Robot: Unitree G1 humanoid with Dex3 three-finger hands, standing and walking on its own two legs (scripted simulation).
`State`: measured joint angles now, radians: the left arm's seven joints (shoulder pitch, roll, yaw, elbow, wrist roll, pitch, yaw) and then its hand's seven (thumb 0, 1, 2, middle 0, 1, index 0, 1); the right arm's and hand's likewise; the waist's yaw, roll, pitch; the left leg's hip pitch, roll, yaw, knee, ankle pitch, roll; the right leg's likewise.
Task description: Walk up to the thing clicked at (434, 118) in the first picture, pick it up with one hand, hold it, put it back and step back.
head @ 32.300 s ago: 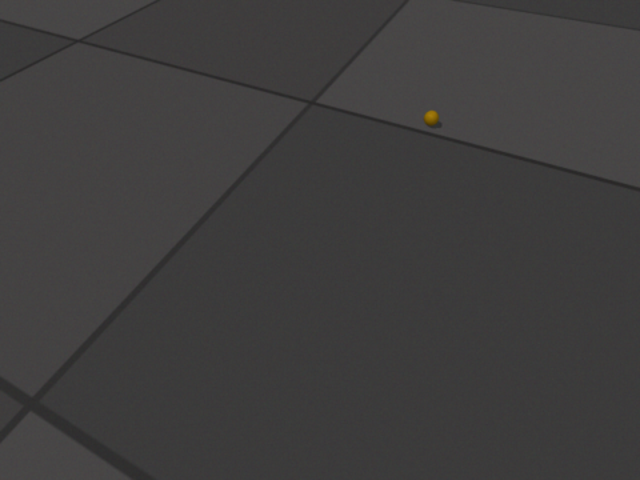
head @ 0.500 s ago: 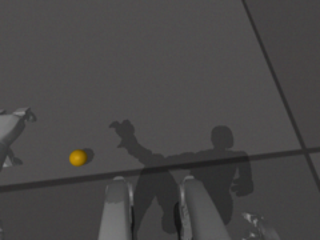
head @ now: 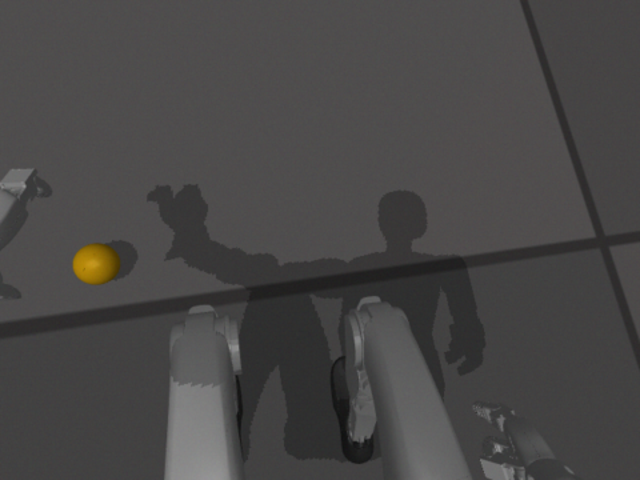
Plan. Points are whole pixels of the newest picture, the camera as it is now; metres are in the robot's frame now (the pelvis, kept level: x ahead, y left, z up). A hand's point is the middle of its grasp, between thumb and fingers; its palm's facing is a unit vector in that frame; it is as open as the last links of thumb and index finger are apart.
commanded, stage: withdraw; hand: left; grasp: from above
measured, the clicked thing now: (97, 264) +0.42 +0.36 -0.42
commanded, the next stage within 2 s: approach in 0.14 s
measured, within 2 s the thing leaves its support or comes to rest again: neither
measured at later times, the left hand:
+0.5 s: hand (47, 250) +0.41 +0.37 -0.25, palm faces -0.51 -0.08 -0.86, open 13.7 cm
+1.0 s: hand (65, 266) +0.40 +0.38 -0.33, palm faces -0.44 -0.05 -0.89, open 14.2 cm
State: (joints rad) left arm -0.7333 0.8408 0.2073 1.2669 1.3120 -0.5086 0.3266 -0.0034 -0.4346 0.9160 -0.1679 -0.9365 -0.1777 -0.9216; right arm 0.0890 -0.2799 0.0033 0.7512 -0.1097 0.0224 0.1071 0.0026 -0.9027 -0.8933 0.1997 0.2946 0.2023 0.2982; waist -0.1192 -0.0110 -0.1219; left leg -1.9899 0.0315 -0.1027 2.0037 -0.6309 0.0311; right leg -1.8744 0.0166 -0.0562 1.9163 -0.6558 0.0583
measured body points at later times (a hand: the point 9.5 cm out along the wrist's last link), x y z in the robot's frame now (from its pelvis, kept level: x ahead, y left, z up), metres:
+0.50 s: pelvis +0.00 -0.01 -0.10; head +0.24 +0.06 +0.27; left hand +0.43 +0.37 -0.20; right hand +0.08 -0.28 -0.22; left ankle +0.08 +0.11 -0.42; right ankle +0.09 -0.15 -0.42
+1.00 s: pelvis +0.00 -0.01 -0.16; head +0.23 +0.08 +0.21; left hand +0.42 +0.38 -0.28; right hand +0.13 -0.29 -0.26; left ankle +0.08 +0.11 -0.42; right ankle +0.09 -0.15 -0.42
